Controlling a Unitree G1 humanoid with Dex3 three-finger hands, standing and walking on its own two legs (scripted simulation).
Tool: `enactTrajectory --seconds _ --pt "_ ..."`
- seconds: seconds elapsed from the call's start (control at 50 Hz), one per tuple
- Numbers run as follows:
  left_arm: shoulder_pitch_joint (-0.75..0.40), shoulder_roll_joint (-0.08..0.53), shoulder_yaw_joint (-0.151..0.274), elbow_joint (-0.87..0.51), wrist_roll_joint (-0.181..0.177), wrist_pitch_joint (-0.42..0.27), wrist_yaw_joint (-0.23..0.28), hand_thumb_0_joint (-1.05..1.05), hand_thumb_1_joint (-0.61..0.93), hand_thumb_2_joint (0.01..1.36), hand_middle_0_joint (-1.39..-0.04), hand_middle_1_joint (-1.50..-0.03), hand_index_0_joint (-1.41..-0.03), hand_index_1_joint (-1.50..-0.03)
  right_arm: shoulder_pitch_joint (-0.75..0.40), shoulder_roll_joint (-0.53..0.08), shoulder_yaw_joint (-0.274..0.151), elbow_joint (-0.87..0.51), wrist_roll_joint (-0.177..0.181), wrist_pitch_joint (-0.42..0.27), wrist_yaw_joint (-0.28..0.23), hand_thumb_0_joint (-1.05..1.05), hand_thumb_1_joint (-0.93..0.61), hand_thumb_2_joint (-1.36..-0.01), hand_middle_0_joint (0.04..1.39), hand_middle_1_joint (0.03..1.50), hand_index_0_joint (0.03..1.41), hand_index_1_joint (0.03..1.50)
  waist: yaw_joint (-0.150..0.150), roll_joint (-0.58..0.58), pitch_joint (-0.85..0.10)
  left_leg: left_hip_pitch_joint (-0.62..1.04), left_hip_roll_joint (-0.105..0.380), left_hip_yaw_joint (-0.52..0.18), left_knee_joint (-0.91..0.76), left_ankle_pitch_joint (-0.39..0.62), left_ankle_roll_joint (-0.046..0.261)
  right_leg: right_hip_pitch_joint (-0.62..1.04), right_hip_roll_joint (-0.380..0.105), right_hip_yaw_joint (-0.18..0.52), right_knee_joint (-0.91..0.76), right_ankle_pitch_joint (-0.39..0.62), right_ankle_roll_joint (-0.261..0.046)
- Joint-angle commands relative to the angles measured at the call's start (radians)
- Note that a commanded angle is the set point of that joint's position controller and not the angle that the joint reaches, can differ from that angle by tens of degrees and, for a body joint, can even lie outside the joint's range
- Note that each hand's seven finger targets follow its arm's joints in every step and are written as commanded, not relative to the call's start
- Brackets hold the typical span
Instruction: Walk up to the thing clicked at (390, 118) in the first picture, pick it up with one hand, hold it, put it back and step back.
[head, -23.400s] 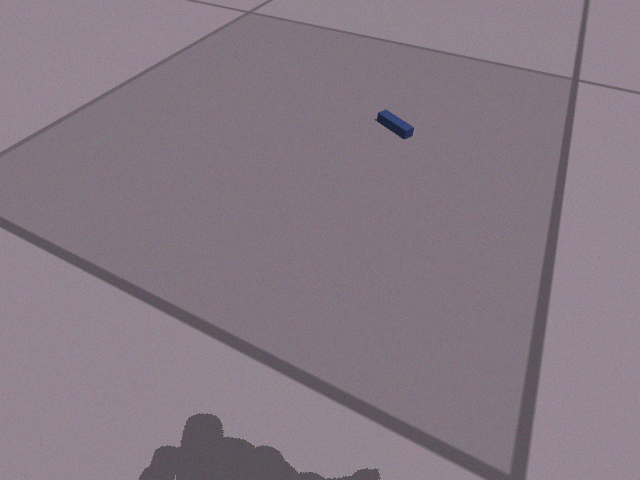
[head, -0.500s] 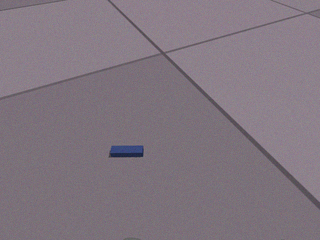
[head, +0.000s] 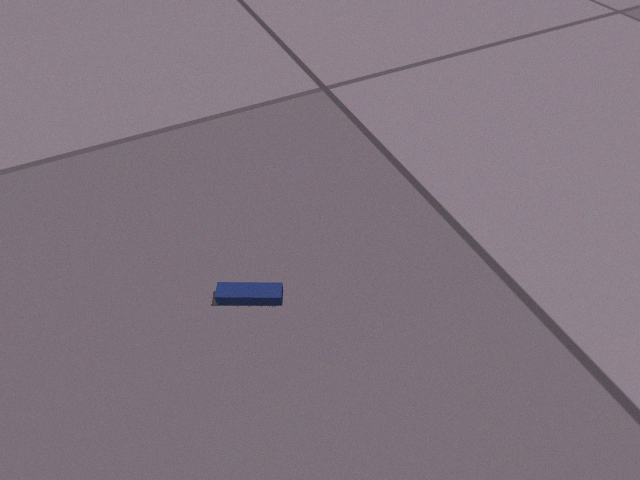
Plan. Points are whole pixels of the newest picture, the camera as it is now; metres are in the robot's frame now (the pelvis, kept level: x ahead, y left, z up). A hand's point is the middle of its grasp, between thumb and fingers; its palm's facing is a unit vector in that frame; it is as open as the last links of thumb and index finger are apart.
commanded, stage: walk up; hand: left
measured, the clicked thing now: (249, 293) +0.79 +0.24 -0.74
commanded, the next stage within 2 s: stand in 0.56 s
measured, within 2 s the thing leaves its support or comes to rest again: neither
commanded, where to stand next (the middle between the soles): +0.42 -0.01 m, yaw +1 degrees
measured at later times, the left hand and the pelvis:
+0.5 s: hand out of the picture +0.14 +0.25 -0.14, palm faces +0.05 -0.94 -0.33, open 7.4 cm; pelvis +0.02 +0.00 +0.01, yaw +2 degrees
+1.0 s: hand out of the picture +0.06 +0.25 -0.14, palm faces +0.02 -0.94 -0.35, open 7.4 cm; pelvis +0.01 -0.01 +0.02, yaw +1 degrees
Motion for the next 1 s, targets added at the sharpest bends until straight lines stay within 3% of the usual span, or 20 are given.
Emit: enactTrajectory --seconds 0.0,0.02,0.04,0.06,0.08,0.12,0.16,0.18,0.22,0.26,0.36,0.46,0.52,0.54,0.56,0.58,0.64,0.68,0.88,0.98 --pt "0.054 0.21 0.054 -0.029 0.02 -0.035 0.034 0.0 0.9 0.9 -0.2 -0.3 -0.2 -0.3 -0.081 -0.16 -0.024 -0.084 0.039 -0.004 -0.027 0.0 -0.9 -0.9 0.2 0.3 0.2 0.3 0.046 -0.009 -0.159 -0.154 0.082 -0.106 0.06 0.129 0.043 0.249 -0.106 0.175 -0.23 0.202 -0.039" --pt "-0.006 0.252 0.053 -0.049 0.019 -0.04 0.034 0.0 0.9 0.9 -0.2 -0.3 -0.2 -0.3 -0.067 -0.131 -0.015 -0.079 0.041 0.001 -0.029 0.0 -0.9 -0.9 0.2 0.3 0.2 0.3 0.019 -0.109 -0.127 -0.158 -0.013 -0.081 0.113 -0.065 0.006 0.152 -0.241 0.363 -0.315 0.128 -0.11" --pt "-0.113 0.287 0.051 -0.074 0.013 -0.035 0.026 0.0 0.9 0.9 -0.2 -0.3 -0.2 -0.3 -0.018 -0.176 -0.032 -0.04 0.035 0.01 -0.036 0.0 -0.9 -0.9 0.2 0.3 0.2 0.3 -0.005 -0.136 -0.11 -0.029 0.001 -0.058 0.189 -0.248 -0.005 -0.016 -0.33 0.409 -0.303 0.055 -0.209" --pt "-0.172 0.253 0.041 -0.091 0.012 -0.033 0.023 0.0 0.9 0.9 -0.2 -0.3 -0.2 -0.3 0.022 -0.194 -0.037 -0.001 0.029 0.008 -0.035 0.0 -0.9 -0.9 0.2 0.3 0.2 0.3 -0.04 -0.115 -0.086 0.041 0.026 -0.046 0.142 -0.217 -0.005 -0.07 -0.303 0.362 -0.263 0.08 -0.211" --pt "-0.176 0.219 0.032 -0.085 0.007 -0.029 0.022 0.0 0.9 0.9 -0.2 -0.3 -0.2 -0.3 0.021 -0.193 -0.033 0.014 0.028 0.003 -0.032 0.0 -0.9 -0.9 0.2 0.3 0.2 0.3 -0.049 -0.094 -0.077 0.058 0.022 -0.046 0.035 -0.159 0.005 -0.073 -0.247 0.265 -0.242 0.124 -0.163" --pt "-0.155 0.182 0.027 -0.066 -0.001 -0.033 0.025 0.0 0.9 0.9 -0.2 -0.3 -0.2 -0.3 -0.022 -0.199 -0.032 0.021 0.027 -0.009 -0.029 0.0 -0.9 -0.9 0.2 0.3 0.2 0.3 -0.024 -0.075 -0.113 0.053 0.059 -0.1 -0.062 0.17 0.031 0.03 -0.15 0.139 -0.174 0.283 -0.072" --pt "-0.135 0.181 0.028 -0.053 -0.005 -0.032 0.021 0.0 0.9 0.9 -0.2 -0.3 -0.2 -0.3 -0.024 -0.2 -0.026 0.029 0.02 -0.015 -0.032 0.0 -0.9 -0.9 0.2 0.3 0.2 0.3 -0.006 -0.092 -0.183 0.103 0.09 -0.099 -0.086 0.335 0.044 0.099 -0.121 0.112 -0.118 0.414 -0.046" --pt "-0.108 0.183 0.028 -0.041 -0.011 -0.028 0.021 0.0 0.9 0.9 -0.2 -0.3 -0.2 -0.3 -0.061 -0.222 -0.025 0.027 0.022 -0.017 -0.032 0.0 -0.9 -0.9 0.2 0.3 0.2 0.3 0.016 -0.068 -0.195 0.085 0.098 -0.115 -0.063 0.341 0.057 0.112 -0.098 0.096 -0.134 0.356 -0.038" --pt "-0.145 0.181 0.029 -0.022 -0.01 -0.024 0.023 0.0 0.9 0.9 -0.2 -0.3 -0.2 -0.3 -0.099 -0.213 -0.021 0.036 0.024 -0.015 -0.031 0.0 -0.9 -0.9 0.2 0.3 0.2 0.3 0.011 -0.034 -0.151 0.023 0.092 -0.108 -0.087 0.32 0.044 0.154 -0.099 0.08 -0.153 0.324 -0.031" --pt "-0.158 0.176 0.029 -0.017 -0.013 -0.022 0.024 0.0 0.9 0.9 -0.2 -0.3 -0.2 -0.3 -0.089 -0.214 -0.018 0.056 0.021 -0.016 -0.035 0.0 -0.9 -0.9 0.2 0.3 0.2 0.3 0.007 -0.003 -0.178 0.047 0.098 -0.101 -0.112 0.358 0.042 0.179 -0.105 0.079 -0.126 0.371 -0.04" --pt "-0.159 0.164 0.021 0.012 -0.014 -0.018 0.022 0.0 0.9 0.9 -0.2 -0.3 -0.2 -0.3 -0.153 -0.214 -0.014 0.071 0.018 -0.017 -0.033 0.0 -0.9 -0.9 0.2 0.3 0.2 0.3 0.022 0.059 -0.167 0.026 0.112 -0.126 -0.165 0.307 0.046 0.208 -0.09 0.056 -0.164 0.315 -0.03" --pt "-0.186 0.162 0.021 0.031 -0.012 -0.017 0.018 0.0 0.9 0.9 -0.2 -0.3 -0.2 -0.3 -0.17 -0.203 -0.008 0.086 0.017 -0.017 -0.031 0.0 -0.9 -0.9 0.2 0.3 0.2 0.3 0.018 0.052 -0.173 0.035 0.114 -0.127 -0.195 0.304 0.037 0.226 -0.09 0.055 -0.191 0.31 -0.024" --pt "-0.191 0.158 0.018 0.041 -0.009 -0.014 0.015 0.0 0.9 0.9 -0.2 -0.3 -0.2 -0.3 -0.191 -0.201 -0.008 0.09 0.016 -0.015 -0.03 0.0 -0.9 -0.9 0.2 0.3 0.2 0.3 0.019 0.051 -0.152 0.037 0.111 -0.126 -0.214 0.247 0.034 0.209 -0.089 0.055 -0.219 0.267 -0.02" --pt "-0.174 0.133 -0.006 0.069 -0.017 -0.017 0.01 0.0 0.9 0.9 -0.2 -0.3 -0.2 -0.3 -0.19 -0.2 -0.001 0.087 0.018 -0.019 -0.025 0.0 -0.9 -0.9 0.2 0.3 0.2 0.3 0.012 0.064 -0.195 0.113 0.119 -0.132 -0.245 0.278 0.027 0.228 -0.1 0.072 -0.245 0.3 -0.02" --pt "-0.187 0.141 -0.006 0.073 -0.015 -0.018 0.009 0.0 0.9 0.9 -0.2 -0.3 -0.2 -0.3 -0.186 -0.196 0.0 0.091 0.02 -0.02 -0.023 0.0 -0.9 -0.9 0.2 0.3 0.2 0.3 0.006 0.057 -0.165 0.101 0.121 -0.141 -0.27 0.25 0.021 0.213 -0.092 0.068 -0.256 0.264 -0.016" --pt "-0.186 0.138 -0.007 0.075 -0.015 -0.02 0.009 0.0 0.9 0.9 -0.2 -0.3 -0.2 -0.3 -0.197 -0.208 -0.003 0.092 0.018 -0.022 -0.023 0.0 -0.9 -0.9 0.2 0.3 0.2 0.3 0.01 0.059 -0.181 0.126 0.124 -0.135 -0.261 0.284 0.023 0.225 -0.095 0.068 -0.262 0.298 -0.014" --pt "-0.191 0.152 -0.013 0.091 -0.011 -0.022 0.01 0.0 0.9 0.9 -0.2 -0.3 -0.2 -0.3 -0.209 -0.208 -0.004 0.101 0.02 -0.019 -0.021 0.0 -0.9 -0.9 0.2 0.3 0.2 0.3 0.008 0.05 -0.123 0.115 0.119 -0.134 -0.293 0.224 0.017 0.197 -0.092 0.067 -0.294 0.239 -0.009" --pt "-0.182 0.155 -0.017 0.101 -0.01 -0.026 0.009 0.0 0.9 0.9 -0.2 -0.3 -0.2 -0.3 -0.197 -0.205 -0.002 0.106 0.021 -0.019 -0.018 0.0 -0.9 -0.9 0.2 0.3 0.2 0.3 0.005 0.031 -0.125 0.135 0.121 -0.128 -0.298 0.243 0.019 0.198 -0.097 0.068 -0.305 0.26 -0.008" --pt "-0.139 0.169 -0.025 0.128 -0.006 -0.027 0.007 0.0 0.9 0.9 -0.2 -0.3 -0.2 -0.3 -0.172 -0.2 0.0 0.117 0.019 -0.014 -0.009 0.0 -0.9 -0.9 0.2 0.3 0.2 0.3 0.003 0.026 -0.073 0.115 0.106 -0.126 -0.344 0.049 0.015 0.132 -0.096 0.086 -0.358 0.074 -0.005" --pt "-0.126 0.165 -0.03 0.126 -0.007 -0.031 0.009 0.0 0.9 0.9 -0.2 -0.3 -0.2 -0.3 -0.17 -0.198 0.0 0.119 0.018 -0.013 -0.009 0.0 -0.9 -0.9 0.2 0.3 0.2 0.3 0.009 0.006 -0.109 0.126 0.109 -0.12 -0.325 0.135 0.019 0.16 -0.1 0.088 -0.352 0.124 -0.006"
